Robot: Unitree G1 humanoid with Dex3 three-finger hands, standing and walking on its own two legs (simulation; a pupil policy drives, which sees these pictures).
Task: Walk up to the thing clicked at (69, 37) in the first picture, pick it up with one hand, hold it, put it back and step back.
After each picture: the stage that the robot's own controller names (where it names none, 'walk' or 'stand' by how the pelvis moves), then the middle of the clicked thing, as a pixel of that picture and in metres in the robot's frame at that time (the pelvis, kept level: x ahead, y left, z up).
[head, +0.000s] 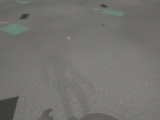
stand; (68, 37) +2.01 +0.68 -0.72
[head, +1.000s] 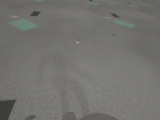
walk; (77, 41) +1.92 +0.33 -0.69
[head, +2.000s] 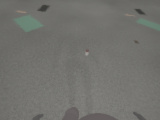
walk; (87, 52) +1.29 +0.08 -0.70
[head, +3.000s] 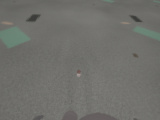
walk; (78, 73) +0.82 +0.15 -0.70
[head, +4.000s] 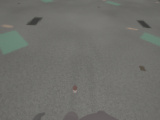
walk; (75, 89) +0.54 +0.16 -0.71
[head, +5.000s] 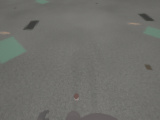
stand; (76, 97) +0.40 +0.17 -0.70
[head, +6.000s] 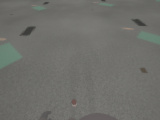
stand; (74, 103) +0.37 +0.20 -0.72
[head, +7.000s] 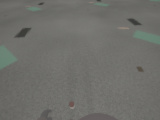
stand; (72, 105) +0.34 +0.22 -0.72
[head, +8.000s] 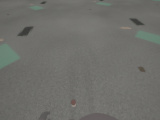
stand; (73, 103) +0.36 +0.20 -0.73
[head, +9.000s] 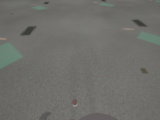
stand; (74, 103) +0.37 +0.18 -0.73
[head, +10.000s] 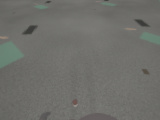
stand; (75, 103) +0.37 +0.17 -0.73
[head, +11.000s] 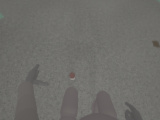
go down; (72, 76) +0.43 +0.16 -0.52
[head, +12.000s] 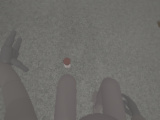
go down; (67, 63) +0.46 +0.20 -0.31
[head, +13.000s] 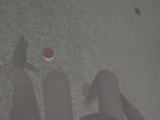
close in; (48, 55) +0.45 +0.23 -0.24
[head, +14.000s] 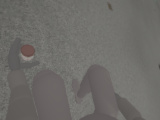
close; (27, 53) +0.45 +0.26 -0.22
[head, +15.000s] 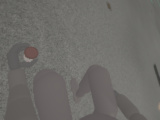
lift; (30, 55) +0.43 +0.24 -0.23
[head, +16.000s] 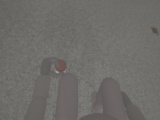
lift; (60, 68) +0.34 +0.23 -0.09
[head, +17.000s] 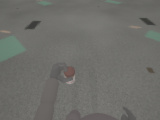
hold; (69, 75) +0.33 +0.15 +0.05
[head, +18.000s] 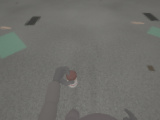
hold; (72, 79) +0.32 +0.14 +0.00
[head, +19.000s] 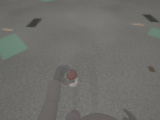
hold; (72, 78) +0.32 +0.14 +0.01
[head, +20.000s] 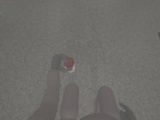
crouch; (69, 65) +0.41 +0.15 -0.08
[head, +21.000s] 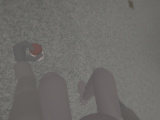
lower; (37, 52) +0.44 +0.25 -0.21
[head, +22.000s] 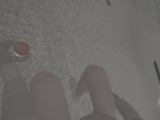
lower; (22, 52) +0.44 +0.26 -0.24
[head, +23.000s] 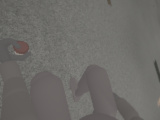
lower; (21, 50) +0.45 +0.27 -0.23
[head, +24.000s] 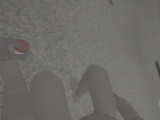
lower; (22, 49) +0.45 +0.27 -0.23
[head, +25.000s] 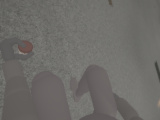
loosen; (25, 50) +0.45 +0.25 -0.24
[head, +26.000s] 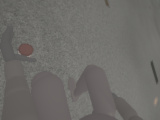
withdraw; (25, 52) +0.45 +0.25 -0.25
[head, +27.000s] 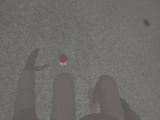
stand; (63, 60) +0.46 +0.20 -0.29
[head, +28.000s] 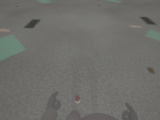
stand; (77, 99) +0.39 +0.12 -0.65
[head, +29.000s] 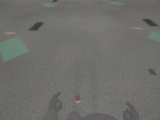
stand; (77, 99) +0.41 +0.14 -0.67
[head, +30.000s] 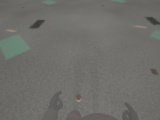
stand; (78, 98) +0.41 +0.14 -0.67
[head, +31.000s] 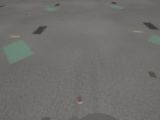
stand; (79, 100) +0.43 +0.14 -0.72
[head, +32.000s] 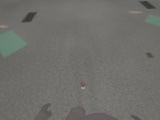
walk; (83, 85) +0.50 +0.10 -0.70
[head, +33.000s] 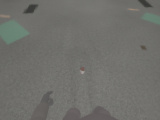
walk; (82, 70) +0.73 +0.10 -0.69
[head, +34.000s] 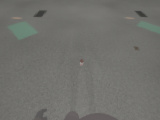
stand; (81, 62) +1.03 +0.16 -0.70
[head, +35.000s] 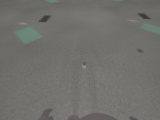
stand; (84, 65) +1.03 +0.14 -0.72
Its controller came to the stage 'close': yes
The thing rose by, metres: 0.71
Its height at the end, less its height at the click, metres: +0.00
